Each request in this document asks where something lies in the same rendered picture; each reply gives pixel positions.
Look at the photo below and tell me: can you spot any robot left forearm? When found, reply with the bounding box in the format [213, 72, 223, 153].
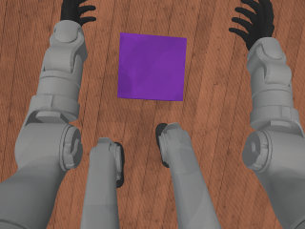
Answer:
[14, 20, 88, 165]

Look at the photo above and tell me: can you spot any robot left hand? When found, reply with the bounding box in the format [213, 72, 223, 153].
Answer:
[60, 0, 96, 27]

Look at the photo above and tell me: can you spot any robot right forearm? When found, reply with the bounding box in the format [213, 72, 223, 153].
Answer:
[246, 37, 305, 139]

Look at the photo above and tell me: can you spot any carton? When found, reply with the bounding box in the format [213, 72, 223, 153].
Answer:
[117, 32, 187, 101]

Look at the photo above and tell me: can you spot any robot left upper arm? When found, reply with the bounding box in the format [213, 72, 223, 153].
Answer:
[0, 122, 83, 229]

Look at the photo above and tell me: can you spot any robot right hand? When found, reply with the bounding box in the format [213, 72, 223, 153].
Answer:
[229, 0, 275, 51]

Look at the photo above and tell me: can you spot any robot right thigh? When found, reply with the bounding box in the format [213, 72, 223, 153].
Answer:
[158, 128, 222, 229]

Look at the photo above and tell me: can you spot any right robot shin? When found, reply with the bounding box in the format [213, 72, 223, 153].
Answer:
[162, 122, 192, 162]

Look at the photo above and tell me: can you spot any robot right upper arm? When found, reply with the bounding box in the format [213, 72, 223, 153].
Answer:
[241, 129, 305, 229]

